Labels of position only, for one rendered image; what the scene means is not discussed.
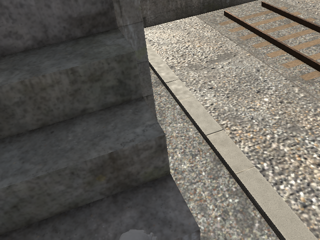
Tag stairs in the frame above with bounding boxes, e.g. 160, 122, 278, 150
0, 0, 201, 240

